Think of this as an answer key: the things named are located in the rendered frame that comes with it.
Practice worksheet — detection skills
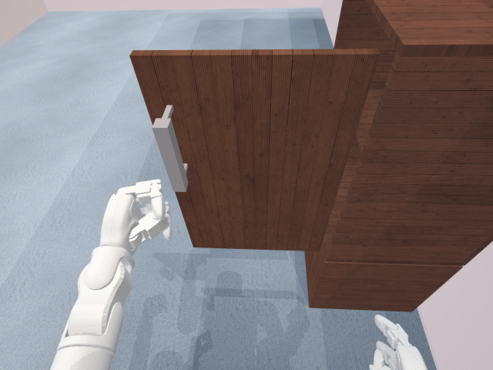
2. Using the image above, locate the robot left forearm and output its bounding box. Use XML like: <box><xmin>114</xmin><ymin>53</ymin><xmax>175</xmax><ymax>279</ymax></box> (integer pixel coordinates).
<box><xmin>50</xmin><ymin>245</ymin><xmax>135</xmax><ymax>370</ymax></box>

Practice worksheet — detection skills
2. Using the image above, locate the cupboard door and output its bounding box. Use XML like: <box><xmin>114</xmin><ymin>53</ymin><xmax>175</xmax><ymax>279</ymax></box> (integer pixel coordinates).
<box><xmin>129</xmin><ymin>49</ymin><xmax>380</xmax><ymax>251</ymax></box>

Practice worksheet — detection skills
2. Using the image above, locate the robot right hand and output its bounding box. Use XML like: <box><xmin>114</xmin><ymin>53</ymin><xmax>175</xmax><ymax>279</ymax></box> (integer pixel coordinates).
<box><xmin>369</xmin><ymin>314</ymin><xmax>428</xmax><ymax>370</ymax></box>

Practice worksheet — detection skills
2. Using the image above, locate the robot left hand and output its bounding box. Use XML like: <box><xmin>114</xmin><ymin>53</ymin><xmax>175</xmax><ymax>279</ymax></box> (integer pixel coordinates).
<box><xmin>100</xmin><ymin>179</ymin><xmax>173</xmax><ymax>256</ymax></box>

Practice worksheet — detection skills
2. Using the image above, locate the handle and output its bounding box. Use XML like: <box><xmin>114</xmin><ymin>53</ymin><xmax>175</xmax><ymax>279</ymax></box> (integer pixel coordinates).
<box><xmin>152</xmin><ymin>105</ymin><xmax>188</xmax><ymax>192</ymax></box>

